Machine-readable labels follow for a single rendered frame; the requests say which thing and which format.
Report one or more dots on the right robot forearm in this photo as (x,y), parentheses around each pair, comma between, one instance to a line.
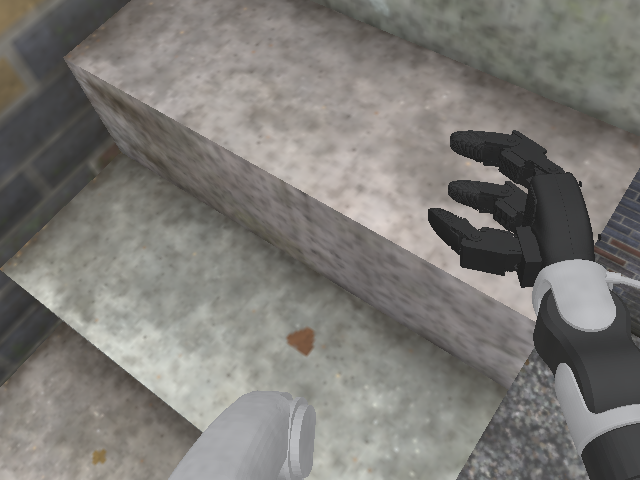
(583,334)

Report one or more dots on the robot left thigh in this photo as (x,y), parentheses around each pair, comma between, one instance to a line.
(263,435)

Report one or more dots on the robot right hand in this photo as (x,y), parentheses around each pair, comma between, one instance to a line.
(550,224)

